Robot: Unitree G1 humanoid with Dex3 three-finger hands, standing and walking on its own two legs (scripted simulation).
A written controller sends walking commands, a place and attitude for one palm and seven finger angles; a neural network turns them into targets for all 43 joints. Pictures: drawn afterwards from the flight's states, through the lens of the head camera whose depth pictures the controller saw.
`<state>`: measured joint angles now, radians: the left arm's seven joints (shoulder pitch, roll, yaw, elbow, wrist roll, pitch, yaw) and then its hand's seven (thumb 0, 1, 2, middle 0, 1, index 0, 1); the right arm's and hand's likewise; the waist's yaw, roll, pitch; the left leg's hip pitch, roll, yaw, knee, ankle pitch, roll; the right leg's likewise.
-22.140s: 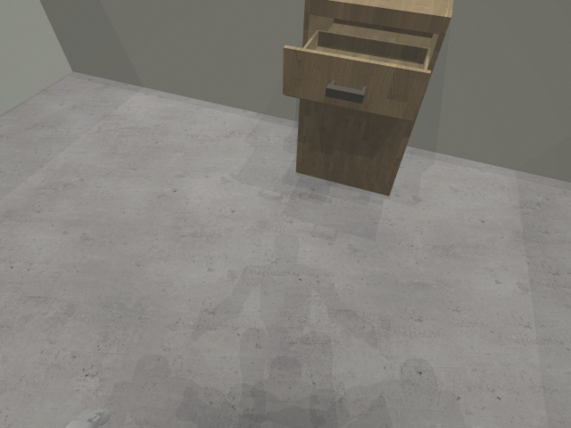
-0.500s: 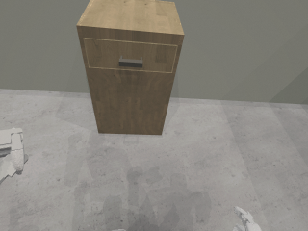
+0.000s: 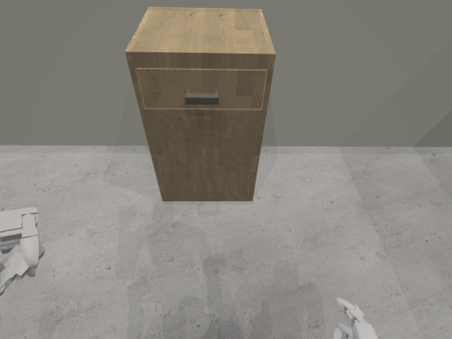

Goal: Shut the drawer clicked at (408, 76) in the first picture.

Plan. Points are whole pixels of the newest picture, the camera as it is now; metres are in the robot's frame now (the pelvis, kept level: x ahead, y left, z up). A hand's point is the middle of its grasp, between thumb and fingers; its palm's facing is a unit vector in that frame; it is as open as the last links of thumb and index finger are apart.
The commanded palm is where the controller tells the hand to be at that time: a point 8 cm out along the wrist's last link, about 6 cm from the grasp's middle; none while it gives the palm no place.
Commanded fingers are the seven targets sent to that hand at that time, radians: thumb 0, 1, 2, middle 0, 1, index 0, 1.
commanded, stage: stop stepping back and stand still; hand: left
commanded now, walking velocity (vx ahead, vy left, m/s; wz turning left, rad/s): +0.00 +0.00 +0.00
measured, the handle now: (202, 95) +0.91 +0.13 -0.07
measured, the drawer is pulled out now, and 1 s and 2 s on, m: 0.00 0.00 0.00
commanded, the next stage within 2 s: let the arm hang, fingers relaxed in 0.38 s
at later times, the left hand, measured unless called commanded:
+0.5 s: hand (42, 242) +0.20 +0.25 +0.15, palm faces +0.30 -0.82 -0.49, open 3.2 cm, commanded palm none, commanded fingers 0.00 0.90 0.90 -1.32 -1.51 -1.32 -1.51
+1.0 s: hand out of the picture -0.04 +0.24 -0.17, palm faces +0.01 -0.97 -0.25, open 4.6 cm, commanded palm none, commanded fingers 0.00 0.90 0.90 -0.32 -0.43 -0.32 -0.43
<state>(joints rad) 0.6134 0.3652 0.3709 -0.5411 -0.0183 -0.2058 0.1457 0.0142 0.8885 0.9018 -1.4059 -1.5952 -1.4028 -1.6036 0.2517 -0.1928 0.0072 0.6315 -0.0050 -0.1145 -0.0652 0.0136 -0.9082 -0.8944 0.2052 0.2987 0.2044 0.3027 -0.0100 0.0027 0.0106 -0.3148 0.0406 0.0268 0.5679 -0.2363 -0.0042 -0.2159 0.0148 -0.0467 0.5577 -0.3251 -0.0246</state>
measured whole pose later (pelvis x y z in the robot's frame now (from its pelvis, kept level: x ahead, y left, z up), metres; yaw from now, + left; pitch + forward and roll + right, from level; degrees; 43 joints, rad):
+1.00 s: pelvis -0.01 +0.02 +0.01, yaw +1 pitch -1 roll -1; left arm 0.29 0.25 0.02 1.12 0.01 0.02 0.01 0.01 0.90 0.90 -0.68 -0.84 -0.68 -0.87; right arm 0.27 -0.21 -0.02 1.09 -0.02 0.04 -0.01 0.01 -0.91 -0.89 0.20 0.30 0.20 0.30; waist 0.00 0.00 0.10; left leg -0.28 0.01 0.02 0.46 -0.15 0.02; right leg -0.17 -0.01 -0.06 0.42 -0.23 0.00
